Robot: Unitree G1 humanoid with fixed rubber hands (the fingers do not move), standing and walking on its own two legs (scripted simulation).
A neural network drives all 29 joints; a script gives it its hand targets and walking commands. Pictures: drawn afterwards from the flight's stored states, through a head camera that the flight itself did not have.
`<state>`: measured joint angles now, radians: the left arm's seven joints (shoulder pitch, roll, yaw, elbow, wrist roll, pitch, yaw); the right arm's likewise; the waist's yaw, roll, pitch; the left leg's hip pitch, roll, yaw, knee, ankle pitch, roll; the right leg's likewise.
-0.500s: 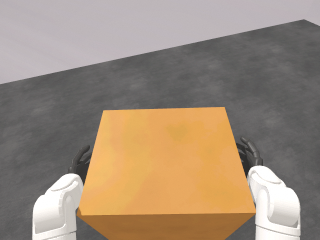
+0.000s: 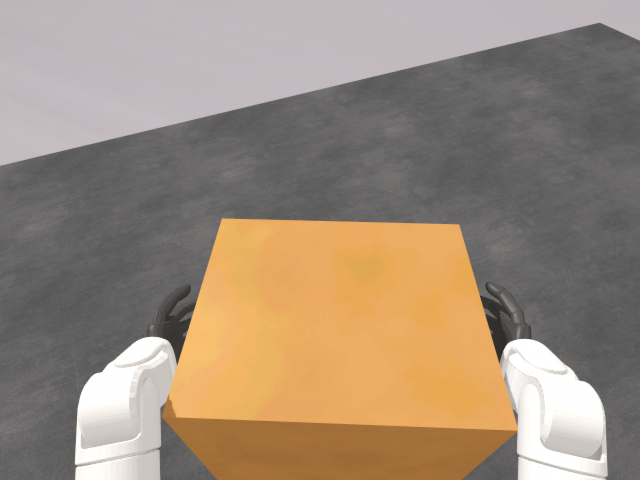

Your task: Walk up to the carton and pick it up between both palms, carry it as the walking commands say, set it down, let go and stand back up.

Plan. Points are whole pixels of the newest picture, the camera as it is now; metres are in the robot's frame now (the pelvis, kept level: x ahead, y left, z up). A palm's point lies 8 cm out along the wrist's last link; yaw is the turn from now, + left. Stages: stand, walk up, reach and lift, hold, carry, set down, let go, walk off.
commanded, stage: carry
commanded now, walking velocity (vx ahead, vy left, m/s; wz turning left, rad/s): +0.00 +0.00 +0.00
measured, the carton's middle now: (335, 363) +0.28 -0.01 -0.02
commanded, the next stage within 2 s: none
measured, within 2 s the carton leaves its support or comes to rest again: neither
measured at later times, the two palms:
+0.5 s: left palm (155, 455) +0.15 +0.16 +0.06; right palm (570, 440) +0.17 -0.23 +0.07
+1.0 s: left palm out of the picture +0.01 +0.15 +0.04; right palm out of the picture +0.02 -0.24 +0.05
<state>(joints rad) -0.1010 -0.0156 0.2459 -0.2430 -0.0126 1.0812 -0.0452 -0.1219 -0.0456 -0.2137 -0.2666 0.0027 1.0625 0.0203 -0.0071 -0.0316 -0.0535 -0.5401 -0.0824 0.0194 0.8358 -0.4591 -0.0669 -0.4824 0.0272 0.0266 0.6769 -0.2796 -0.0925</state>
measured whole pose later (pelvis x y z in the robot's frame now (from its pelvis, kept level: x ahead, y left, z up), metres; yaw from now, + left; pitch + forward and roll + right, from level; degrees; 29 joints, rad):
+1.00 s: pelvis -0.25 -0.05 -0.03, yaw -1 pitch -3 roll +1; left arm -0.12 0.00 0.27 -0.05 0.06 0.98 -0.08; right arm -0.17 -0.01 -0.22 0.03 -0.03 0.90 0.04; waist -0.01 -0.02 -0.11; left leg -0.44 -0.02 0.04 0.85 -0.36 0.07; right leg -0.53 0.05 -0.02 1.12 -0.38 0.05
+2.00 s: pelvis -0.41 -0.05 -0.01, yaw +0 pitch -2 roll +0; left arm -0.12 0.01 0.23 -0.01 0.05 0.91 -0.07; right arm -0.13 -0.02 -0.22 0.03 -0.04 0.83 0.06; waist -0.01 -0.04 -0.03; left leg -0.26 -0.04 0.04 0.66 -0.37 0.05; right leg -0.45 0.03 -0.04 0.72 -0.25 -0.05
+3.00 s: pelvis -0.44 -0.04 +0.00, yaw +0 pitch +0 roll +0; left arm -0.12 0.01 0.23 0.00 0.05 0.83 -0.07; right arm -0.13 -0.02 -0.22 0.04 -0.04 0.76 0.07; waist -0.01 0.00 -0.03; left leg -0.35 -0.04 0.05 0.64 -0.29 0.05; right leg -0.42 0.02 -0.04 0.56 -0.14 -0.04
